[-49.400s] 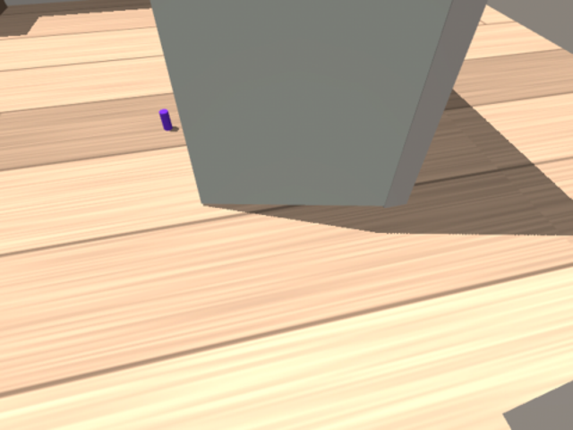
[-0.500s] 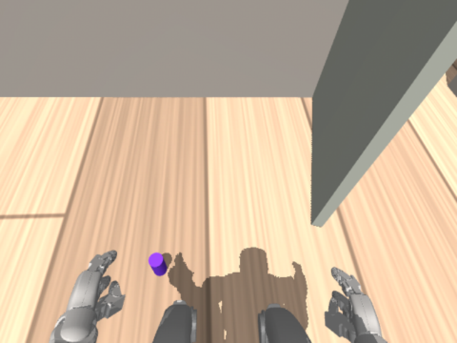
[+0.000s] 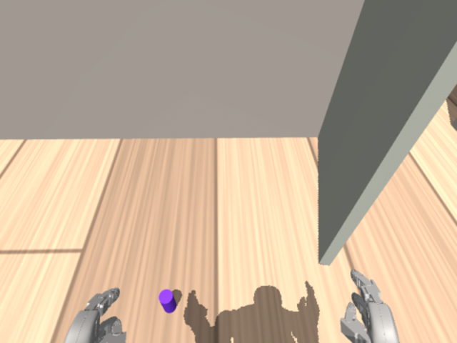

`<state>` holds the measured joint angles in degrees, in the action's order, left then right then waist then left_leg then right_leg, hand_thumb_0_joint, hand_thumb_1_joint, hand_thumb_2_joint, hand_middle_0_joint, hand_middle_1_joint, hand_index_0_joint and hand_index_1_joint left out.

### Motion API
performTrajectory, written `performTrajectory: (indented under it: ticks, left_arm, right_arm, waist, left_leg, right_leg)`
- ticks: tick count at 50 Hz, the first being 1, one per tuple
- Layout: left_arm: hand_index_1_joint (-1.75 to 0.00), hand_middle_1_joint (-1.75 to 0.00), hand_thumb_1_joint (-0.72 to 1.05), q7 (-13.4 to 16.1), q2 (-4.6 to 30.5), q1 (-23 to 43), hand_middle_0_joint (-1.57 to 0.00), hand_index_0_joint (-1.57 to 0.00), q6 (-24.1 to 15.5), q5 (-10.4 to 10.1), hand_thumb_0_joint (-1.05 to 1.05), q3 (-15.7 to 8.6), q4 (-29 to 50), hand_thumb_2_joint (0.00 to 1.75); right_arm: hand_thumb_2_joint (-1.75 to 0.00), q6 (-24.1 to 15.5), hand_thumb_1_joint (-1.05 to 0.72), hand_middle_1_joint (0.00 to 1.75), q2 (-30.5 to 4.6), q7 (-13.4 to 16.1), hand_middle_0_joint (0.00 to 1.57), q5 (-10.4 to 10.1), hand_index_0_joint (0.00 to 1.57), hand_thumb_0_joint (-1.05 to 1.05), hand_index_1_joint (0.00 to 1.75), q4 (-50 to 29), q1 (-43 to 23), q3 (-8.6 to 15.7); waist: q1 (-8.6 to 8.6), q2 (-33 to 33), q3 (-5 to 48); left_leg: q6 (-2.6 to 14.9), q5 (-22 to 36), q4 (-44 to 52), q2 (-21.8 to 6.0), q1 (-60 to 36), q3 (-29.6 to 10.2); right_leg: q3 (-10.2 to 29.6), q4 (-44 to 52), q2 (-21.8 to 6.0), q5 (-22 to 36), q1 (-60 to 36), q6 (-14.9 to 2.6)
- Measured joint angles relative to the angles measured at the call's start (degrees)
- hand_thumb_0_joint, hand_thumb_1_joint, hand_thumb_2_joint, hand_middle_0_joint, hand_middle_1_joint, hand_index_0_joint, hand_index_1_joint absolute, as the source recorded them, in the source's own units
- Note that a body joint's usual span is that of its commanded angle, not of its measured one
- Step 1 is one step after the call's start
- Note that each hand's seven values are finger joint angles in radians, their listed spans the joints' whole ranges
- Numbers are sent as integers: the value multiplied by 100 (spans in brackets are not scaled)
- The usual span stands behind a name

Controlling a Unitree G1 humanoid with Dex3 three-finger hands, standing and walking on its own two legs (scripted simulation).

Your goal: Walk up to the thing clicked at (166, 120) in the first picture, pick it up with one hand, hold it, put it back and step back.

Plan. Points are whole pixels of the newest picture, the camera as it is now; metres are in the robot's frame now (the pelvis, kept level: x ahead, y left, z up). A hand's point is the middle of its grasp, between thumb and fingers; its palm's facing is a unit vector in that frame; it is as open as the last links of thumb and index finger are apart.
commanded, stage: home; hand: left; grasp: from above
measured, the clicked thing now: (168, 301) +0.41 +0.22 -0.66
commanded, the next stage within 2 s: stand in 1.76 s
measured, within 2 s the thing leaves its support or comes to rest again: neither
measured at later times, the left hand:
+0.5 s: hand (124, 338) +0.16 +0.18 -0.04, palm faces +0.04 -0.98 -0.20, open 7.5 cm
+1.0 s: hand out of the picture +0.16 +0.18 -0.04, palm faces +0.04 -0.98 -0.20, open 7.4 cm
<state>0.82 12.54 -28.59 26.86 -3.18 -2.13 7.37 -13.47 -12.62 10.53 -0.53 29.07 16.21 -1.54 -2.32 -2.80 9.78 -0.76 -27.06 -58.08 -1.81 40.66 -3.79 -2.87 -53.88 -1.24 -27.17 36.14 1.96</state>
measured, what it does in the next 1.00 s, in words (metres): stands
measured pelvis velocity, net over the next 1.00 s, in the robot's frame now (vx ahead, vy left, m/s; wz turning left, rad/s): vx -0.01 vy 0.00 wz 0.00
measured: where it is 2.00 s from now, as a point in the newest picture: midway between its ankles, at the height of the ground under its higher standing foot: outside the picture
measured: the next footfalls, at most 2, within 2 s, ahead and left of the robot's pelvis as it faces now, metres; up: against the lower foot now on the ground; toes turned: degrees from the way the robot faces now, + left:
none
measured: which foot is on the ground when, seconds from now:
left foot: down 0.00-1.00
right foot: down 0.00-1.00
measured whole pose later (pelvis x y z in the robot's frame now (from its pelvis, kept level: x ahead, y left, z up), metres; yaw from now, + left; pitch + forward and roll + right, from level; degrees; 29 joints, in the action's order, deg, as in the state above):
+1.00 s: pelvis -0.01 +0.00 +0.00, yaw +0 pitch +9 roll -3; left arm 0.9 12.9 -28.4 26.6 -3.2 -1.8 7.7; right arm -14.4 -12.3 10.8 -0.4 31.0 16.9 -1.9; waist -2.1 -3.0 8.8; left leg -1.0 -26.4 -58.0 -2.0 40.6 -3.7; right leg -2.6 -54.2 -1.0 -26.6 36.4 1.7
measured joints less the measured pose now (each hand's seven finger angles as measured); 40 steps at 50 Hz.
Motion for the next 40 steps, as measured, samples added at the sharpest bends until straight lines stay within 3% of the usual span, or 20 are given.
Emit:
performTrajectory:
  ticks: [40]
  left_arm:
    - [-30,-30,90,5,36,38,-20,-20,-50,26,1,35,-47,89]
  right_arm:
    - [-90,-84,-90,30,16,16,20,19,20,1,30,195,56,-28]
  waist:
    - [8,-11,-93]
  left_leg:
    - [-17,75,35,-22,-73,22]
  right_leg:
    - [31,3,25,72,-41,-17]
